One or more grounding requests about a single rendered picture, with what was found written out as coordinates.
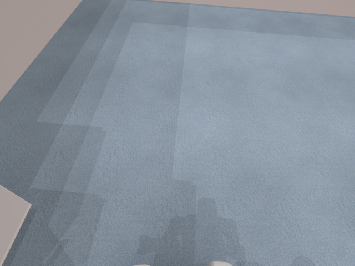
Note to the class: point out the fridge door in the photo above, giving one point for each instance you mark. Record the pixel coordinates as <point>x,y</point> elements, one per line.
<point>12,210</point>

